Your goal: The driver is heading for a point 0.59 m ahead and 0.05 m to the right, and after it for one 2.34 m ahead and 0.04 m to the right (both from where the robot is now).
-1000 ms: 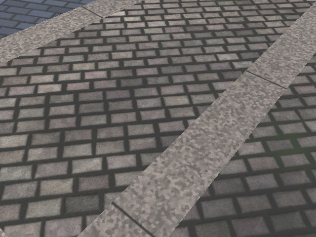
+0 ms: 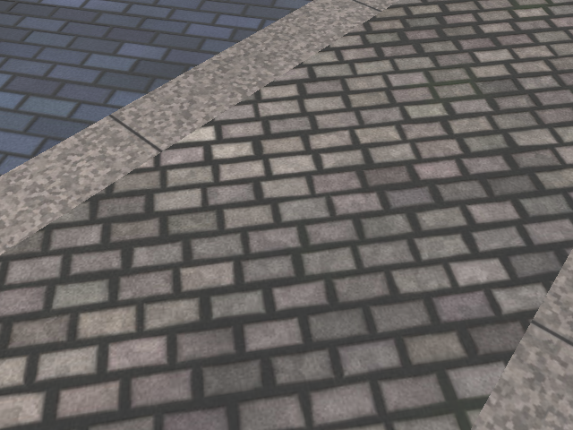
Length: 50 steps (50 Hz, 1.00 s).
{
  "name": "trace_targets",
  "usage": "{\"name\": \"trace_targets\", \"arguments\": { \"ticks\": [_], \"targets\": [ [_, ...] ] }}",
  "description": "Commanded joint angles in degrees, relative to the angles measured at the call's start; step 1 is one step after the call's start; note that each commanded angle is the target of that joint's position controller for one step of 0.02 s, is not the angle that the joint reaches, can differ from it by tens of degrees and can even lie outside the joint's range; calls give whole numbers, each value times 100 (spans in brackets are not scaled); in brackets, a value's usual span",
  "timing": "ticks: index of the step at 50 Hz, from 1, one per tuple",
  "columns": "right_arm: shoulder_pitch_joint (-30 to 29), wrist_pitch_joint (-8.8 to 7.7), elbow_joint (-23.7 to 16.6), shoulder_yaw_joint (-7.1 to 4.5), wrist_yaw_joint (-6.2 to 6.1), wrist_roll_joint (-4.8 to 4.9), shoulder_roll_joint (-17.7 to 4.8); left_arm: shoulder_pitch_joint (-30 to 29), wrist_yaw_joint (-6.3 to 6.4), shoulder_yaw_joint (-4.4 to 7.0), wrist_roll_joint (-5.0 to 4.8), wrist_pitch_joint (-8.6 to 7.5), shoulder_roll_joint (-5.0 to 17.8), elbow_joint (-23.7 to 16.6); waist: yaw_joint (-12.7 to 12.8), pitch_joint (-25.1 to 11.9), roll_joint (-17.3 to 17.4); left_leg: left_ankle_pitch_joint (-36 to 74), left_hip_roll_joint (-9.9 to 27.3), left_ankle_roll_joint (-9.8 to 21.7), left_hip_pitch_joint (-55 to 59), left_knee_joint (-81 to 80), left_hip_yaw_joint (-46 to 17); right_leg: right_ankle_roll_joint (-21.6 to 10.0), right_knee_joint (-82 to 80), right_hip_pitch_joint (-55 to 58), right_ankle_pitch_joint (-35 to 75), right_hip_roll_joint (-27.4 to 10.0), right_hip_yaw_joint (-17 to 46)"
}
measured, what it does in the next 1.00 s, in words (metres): walks ahead: right foot, then left foot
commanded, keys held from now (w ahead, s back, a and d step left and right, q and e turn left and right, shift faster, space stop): w+shift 0.34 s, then shift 0.66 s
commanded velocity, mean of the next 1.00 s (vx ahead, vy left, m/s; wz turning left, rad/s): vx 0.56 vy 0.00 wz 0.00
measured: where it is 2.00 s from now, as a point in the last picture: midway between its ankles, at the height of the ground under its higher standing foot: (306, 330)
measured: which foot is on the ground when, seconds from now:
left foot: down 0.00-0.16, up 0.18-0.58, down 0.60-1.00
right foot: up 0.00-0.16, down 0.18-0.60, up 0.62-0.98, down 1.00-1.00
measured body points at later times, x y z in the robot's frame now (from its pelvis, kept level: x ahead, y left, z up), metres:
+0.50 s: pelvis +0.49 -0.03 +0.00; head +0.52 -0.03 +0.45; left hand +0.39 +0.22 -0.14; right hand +0.70 -0.25 -0.09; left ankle +0.69 +0.10 -0.69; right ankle +0.36 -0.10 -0.74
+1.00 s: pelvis +0.71 -0.02 -0.01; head +0.71 -0.03 +0.44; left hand +0.83 +0.23 -0.13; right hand +0.80 -0.28 -0.14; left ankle +0.78 +0.06 -0.74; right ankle +0.74 -0.18 -0.74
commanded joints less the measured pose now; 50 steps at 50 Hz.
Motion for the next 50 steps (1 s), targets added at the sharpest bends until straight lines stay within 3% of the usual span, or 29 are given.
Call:
{"name": "trace_targets", "arguments": {
  "ticks": [1,4,7,8,9,10,11,12,13,14,16,18,20,21,23,24,27,29,30,31,32,33,34,35,36,40,43,46,50],
  "targets": [
    [-196,-224,-408,-56,7,118,-652,-750,-92,-116,-78,-73,47,-519,109,921,368,2691,1214,327,-1613,-1321,-592,-61,-1455,1177,1207,316,-705],
    [90,-183,-254,-57,-59,74,-852,-1055,-18,-80,-88,-104,305,-594,37,763,395,4653,1406,193,-114,-1149,-359,-276,-2222,1243,1267,704,-927],
    [-4,-7,-222,-123,-221,-107,-1295,247,145,95,-19,-120,762,-323,819,-222,1023,7588,1787,78,677,1067,-305,-549,-2209,2568,-33,1254,-800],
    [-240,92,-238,-143,-270,-160,-1326,1476,246,215,-25,-110,950,88,1405,-770,1019,7058,1738,69,454,2429,-232,-641,-2390,3683,-118,1224,-668],
    [-456,129,-363,-128,-287,-217,-1174,2577,357,370,22,-60,1281,401,1847,-1336,903,5522,1501,107,-579,4149,-225,-756,-2052,5088,-991,661,-145],
    [341,85,-606,103,-123,5,-33,2685,387,553,238,-61,1897,407,1005,-2067,-1095,-66,513,-80,-3060,6881,-317,-1492,-2239,6968,-2025,-1239,2793],
    [102,-30,-667,13,-133,161,-594,2588,245,562,48,-26,1551,416,1164,-2588,-830,-1124,214,44,-3967,7672,-1105,-1643,-3370,7217,-2616,-1371,4668],
    [-711,-49,-918,-3,-175,168,-682,1983,217,523,14,-75,1261,456,945,-1315,-388,-468,686,110,-4512,7464,-1096,-1394,-3609,6333,-2232,-1090,3598],
    [-1071,-58,-1004,30,-157,90,-636,1748,191,452,-2,-128,871,511,823,-700,211,-184,879,105,-4436,7037,-1026,-1262,-3763,5390,-1623,-906,2876],
    [-1219,-5,-1019,52,-114,11,-488,1619,196,379,32,-164,589,592,587,-264,480,-111,1040,102,-4183,6732,-1058,-1043,-3928,4578,-1305,-601,2245],
    [-1041,188,-1079,124,19,-164,-225,1663,247,269,-24,-228,304,779,159,-46,167,-137,1241,-42,-3705,6267,-1067,-932,-4267,3588,-1332,-352,1690],
    [-1347,297,-1258,173,118,-227,-118,1713,258,262,-163,-332,415,886,7,444,-37,-83,1421,-217,-3953,5769,-865,-905,-4644,3079,-595,-244,1252],
    [-2041,274,-1536,212,113,-250,-185,1844,213,239,-196,-410,466,961,33,841,97,422,1355,-384,-3934,4724,-409,-842,-4602,2766,2413,39,400],
    [-2159,273,-1522,241,129,-189,-157,1732,194,210,-200,-412,399,943,47,608,136,938,1160,-394,-3508,4231,-117,-630,-4553,2690,3061,499,-80],
    [-2505,144,-1605,367,171,-116,1,2043,167,220,-301,-484,512,1043,266,703,-17,2118,866,-370,-2589,2584,247,-475,-4343,2503,3766,556,-344],
    [-2938,-23,-1713,279,97,202,-118,2187,285,233,-429,-449,701,987,531,418,-117,2467,690,-420,-2588,2275,9,-461,-4227,2917,3382,411,-115],
    [-2917,-122,-1845,115,82,95,-608,2327,453,315,-352,-261,1122,1067,264,-35,-367,3018,350,-199,-2305,1364,-181,-231,-3662,4088,3360,133,125],
    [-1494,-112,-1398,-67,70,33,-905,1879,466,307,-243,-101,1096,965,-550,-763,-545,3280,264,-51,-809,1397,-259,47,-2154,4121,3763,268,-14],
    [-694,-49,-1124,-132,16,-58,-1116,1701,453,257,-204,-61,945,842,-884,-1176,-336,4602,920,143,140,1470,-714,262,-700,3651,2738,532,-119],
    [-597,1,-1064,-97,23,-303,-1439,2899,354,30,-73,-53,9,964,-178,-2104,1703,7827,2649,1254,1926,2334,-2411,598,2169,2031,-2979,1458,-109],
    [-452,1,-1053,10,117,-278,-976,3822,254,-31,-333,-97,28,1297,-132,-3403,1592,7137,3161,1949,2759,2001,-4034,543,3293,1360,-3748,1642,1282],
    [-1082,57,-1241,6,123,-123,-842,3198,238,90,-406,-90,546,1180,-158,-2856,904,6199,2901,1760,1934,1680,-3490,532,3204,1209,-3490,1250,1284],
    [-1759,93,-1337,47,104,26,-693,2385,298,150,-365,-52,741,904,4,-1875,315,5275,2595,1465,797,1400,-2899,556,2688,1078,-3087,953,899],
    [-2042,104,-1325,137,79,45,-486,1783,392,221,-297,17,821,803,103,-1093,-132,4901,2307,1211,-393,1015,-2514,622,2263,1178,-2850,805,617],
    [-2140,91,-1269,156,65,-43,-487,1799,443,245,-255,103,717,762,342,-851,-15,4877,2167,1139,-1086,869,-2289,639,1944,1528,-2586,644,598],
    [-2354,120,-1124,128,63,-211,-568,1820,542,162,-243,313,195,722,674,-821,543,4824,1769,969,-2254,517,-1433,677,135,2492,-2334,492,367],
    [-2280,229,-1047,46,-43,-152,-768,1413,593,197,-221,437,326,689,545,-1096,675,2989,1734,837,-2327,304,-1392,641,-798,2928,-1510,487,302],
    [-2382,366,-1032,29,-122,-76,-791,968,602,262,-211,540,451,644,468,-620,762,-303,1636,616,-2783,-74,-1606,512,-1450,3074,-1156,535,231],
    [-1973,435,-842,115,-183,-23,-492,872,592,293,-57,448,577,673,428,-175,439,-1698,1230,-48,-2954,311,-1550,151,-2822,3436,-827,235,447]
  ]
}}
Velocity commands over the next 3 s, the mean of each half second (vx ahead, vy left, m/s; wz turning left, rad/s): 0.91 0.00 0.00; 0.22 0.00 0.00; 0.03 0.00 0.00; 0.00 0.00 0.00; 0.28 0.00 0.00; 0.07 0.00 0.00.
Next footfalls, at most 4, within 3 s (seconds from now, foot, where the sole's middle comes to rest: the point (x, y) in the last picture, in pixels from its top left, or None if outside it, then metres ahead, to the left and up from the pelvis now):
0.18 right None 0.40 -0.10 -0.78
0.60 left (260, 312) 0.82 0.06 -0.78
1.00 right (350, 321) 0.78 -0.18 -0.78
2.70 right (320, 249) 1.02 -0.12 -0.78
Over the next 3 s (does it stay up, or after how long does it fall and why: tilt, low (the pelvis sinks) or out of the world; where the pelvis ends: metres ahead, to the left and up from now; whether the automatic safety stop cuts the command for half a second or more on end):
stays up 0.93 -0.02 -0.01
